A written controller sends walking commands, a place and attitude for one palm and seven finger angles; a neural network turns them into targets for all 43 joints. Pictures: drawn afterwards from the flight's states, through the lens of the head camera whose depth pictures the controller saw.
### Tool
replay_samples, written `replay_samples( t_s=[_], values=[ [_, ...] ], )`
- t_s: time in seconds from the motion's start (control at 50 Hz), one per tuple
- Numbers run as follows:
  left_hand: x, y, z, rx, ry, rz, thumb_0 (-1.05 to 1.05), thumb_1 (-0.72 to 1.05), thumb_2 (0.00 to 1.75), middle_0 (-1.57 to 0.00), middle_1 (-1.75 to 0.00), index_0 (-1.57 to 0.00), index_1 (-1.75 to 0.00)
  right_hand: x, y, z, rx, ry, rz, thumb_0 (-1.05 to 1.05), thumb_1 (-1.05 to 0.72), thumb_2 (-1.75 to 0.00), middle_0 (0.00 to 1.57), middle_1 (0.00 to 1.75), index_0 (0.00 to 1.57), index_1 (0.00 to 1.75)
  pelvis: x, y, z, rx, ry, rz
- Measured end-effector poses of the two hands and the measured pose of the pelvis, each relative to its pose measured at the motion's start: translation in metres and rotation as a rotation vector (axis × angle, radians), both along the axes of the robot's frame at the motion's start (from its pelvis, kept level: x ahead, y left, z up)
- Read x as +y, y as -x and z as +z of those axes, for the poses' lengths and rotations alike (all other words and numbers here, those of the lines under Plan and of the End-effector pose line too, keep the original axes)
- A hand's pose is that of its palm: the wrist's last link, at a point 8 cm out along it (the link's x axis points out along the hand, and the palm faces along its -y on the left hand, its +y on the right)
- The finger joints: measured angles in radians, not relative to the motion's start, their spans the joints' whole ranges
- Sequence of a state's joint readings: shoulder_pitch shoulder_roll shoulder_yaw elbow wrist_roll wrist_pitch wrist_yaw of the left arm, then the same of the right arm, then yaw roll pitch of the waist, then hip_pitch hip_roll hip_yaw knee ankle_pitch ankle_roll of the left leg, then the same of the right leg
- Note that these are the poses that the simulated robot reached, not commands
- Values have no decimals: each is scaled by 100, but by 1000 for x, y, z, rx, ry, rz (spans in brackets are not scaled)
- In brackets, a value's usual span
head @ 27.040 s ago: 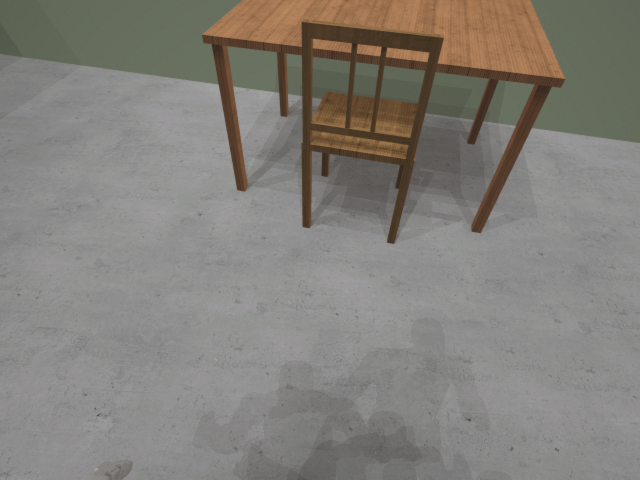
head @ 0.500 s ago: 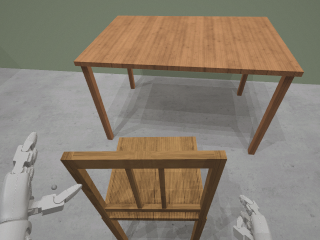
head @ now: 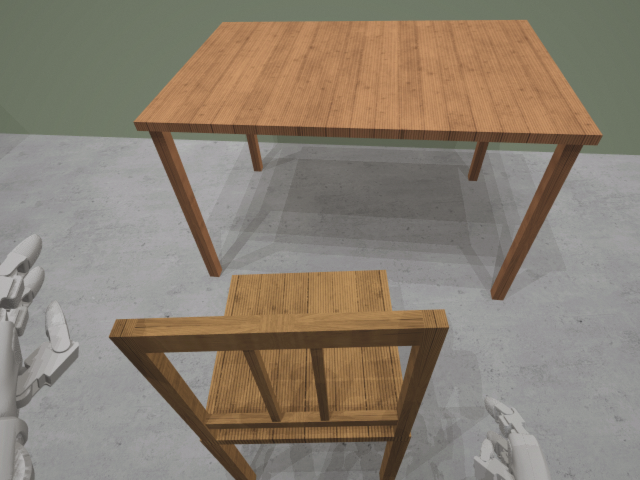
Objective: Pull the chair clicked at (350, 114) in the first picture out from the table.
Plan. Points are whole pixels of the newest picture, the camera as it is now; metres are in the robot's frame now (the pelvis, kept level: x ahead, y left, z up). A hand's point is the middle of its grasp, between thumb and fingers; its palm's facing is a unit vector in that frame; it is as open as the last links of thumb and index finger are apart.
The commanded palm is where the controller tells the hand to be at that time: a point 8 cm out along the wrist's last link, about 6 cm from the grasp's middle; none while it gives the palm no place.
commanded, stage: draw the hand back to the body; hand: left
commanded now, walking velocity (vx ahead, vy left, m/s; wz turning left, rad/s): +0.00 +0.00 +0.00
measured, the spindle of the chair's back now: (264, 385) +0.27 +0.13 -0.11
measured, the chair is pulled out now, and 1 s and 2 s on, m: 0.52 0.52 0.52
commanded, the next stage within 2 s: step back with the hand held close in 0.14 s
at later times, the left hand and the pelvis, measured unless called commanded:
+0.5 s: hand (74, 340) +0.20 +0.26 +0.15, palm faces +0.37 -0.78 -0.51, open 7.4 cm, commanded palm +0.13 +0.31 +0.18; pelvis -0.02 +0.01 +0.00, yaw -2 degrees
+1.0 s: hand (16, 432) +0.12 +0.27 +0.15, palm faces +0.44 -0.77 -0.47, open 7.4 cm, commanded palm +0.06 +0.30 +0.18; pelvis -0.09 +0.01 -0.01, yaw -1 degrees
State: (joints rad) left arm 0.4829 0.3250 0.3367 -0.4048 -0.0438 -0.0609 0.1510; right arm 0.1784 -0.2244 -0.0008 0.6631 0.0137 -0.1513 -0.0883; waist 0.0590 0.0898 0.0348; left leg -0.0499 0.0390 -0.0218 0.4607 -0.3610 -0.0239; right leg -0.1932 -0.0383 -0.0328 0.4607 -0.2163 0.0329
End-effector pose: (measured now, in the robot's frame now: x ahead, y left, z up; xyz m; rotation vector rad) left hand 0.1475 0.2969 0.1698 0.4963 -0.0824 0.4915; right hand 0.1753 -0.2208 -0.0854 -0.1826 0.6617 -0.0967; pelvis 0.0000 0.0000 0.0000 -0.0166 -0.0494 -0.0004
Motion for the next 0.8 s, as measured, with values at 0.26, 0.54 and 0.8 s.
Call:
replay_samples(
  t_s=[0.26, 0.54, 0.8],
  values=[
    [5, 4, 14, -59, -29, 6, 1, 88, 90, -22, -31, -21, -31, 7, -3, 4, -23, -5, 9, 1, -91, -90, 20, 30, 20, 30, 3, 1, 0, -13, 0, -1],
    [-1, -7, 3, 46, -91, -143, 1, 89, 90, -21, -31, -21, -31, -5, 32, 1, 72, 12, -88, 1, -91, -90, 20, 30, 20, 30, 12, 26, 1, 44, -24, -32],
    [7, 47, 11, -33, -120, -70, 1, 88, 90, -22, -31, -22, -31, -8, 76, -4, 82, 10, -120, 1, -91, -90, 20, 30, 20, 30, 6, 59, -4, 32, -28, -23]
  ],
)
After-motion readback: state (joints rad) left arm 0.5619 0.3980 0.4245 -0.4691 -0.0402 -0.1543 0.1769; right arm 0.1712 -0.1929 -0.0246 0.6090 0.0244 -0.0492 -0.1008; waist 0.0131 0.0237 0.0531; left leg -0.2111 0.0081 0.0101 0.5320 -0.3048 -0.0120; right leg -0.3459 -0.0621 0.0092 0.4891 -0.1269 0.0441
